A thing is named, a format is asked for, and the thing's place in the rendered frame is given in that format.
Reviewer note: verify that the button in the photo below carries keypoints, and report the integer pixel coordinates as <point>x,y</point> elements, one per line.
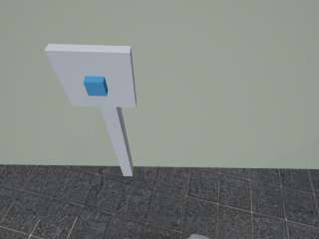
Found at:
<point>96,86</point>

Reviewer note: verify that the panel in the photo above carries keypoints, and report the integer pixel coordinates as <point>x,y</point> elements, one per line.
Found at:
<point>72,63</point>

